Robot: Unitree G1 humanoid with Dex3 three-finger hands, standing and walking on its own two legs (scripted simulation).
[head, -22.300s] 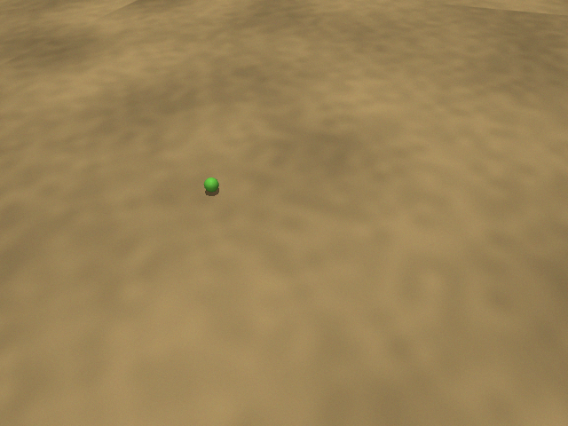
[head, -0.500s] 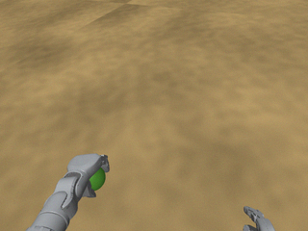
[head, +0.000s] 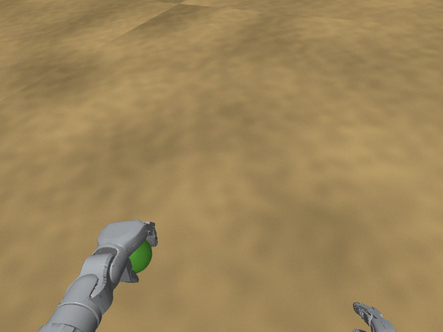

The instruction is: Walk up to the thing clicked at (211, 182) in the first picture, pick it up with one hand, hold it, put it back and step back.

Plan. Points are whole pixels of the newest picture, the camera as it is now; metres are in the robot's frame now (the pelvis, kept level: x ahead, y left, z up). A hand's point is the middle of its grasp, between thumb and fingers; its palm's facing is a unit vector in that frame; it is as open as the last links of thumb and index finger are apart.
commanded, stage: crouch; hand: left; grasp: from above
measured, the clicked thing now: (133, 254) +0.30 +0.22 -0.06
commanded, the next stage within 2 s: lower in 1.90 s
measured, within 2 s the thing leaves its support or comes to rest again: neither
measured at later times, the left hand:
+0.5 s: hand (148, 270) +0.33 +0.24 -0.21, palm faces -0.43 +0.03 -0.90, open 9.5 cm
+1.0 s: hand (167, 282) +0.38 +0.25 -0.45, palm faces -0.45 +0.00 -0.89, open 9.5 cm
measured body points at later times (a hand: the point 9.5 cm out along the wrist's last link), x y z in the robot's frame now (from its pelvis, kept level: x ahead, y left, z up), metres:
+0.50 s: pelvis -0.03 +0.00 -0.10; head +0.08 +0.02 +0.34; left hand +0.35 +0.23 -0.16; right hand +0.04 -0.29 -0.21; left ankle +0.00 +0.13 -0.74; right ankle +0.02 -0.14 -0.74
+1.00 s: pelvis -0.07 +0.01 -0.30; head +0.15 +0.05 +0.10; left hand +0.40 +0.25 -0.39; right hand -0.02 -0.26 -0.42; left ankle +0.00 +0.13 -0.74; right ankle +0.02 -0.14 -0.74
